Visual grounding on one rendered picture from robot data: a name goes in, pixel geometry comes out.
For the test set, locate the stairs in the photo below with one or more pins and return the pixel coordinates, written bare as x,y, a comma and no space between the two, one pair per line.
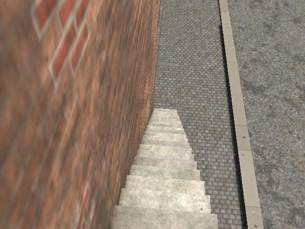
164,189

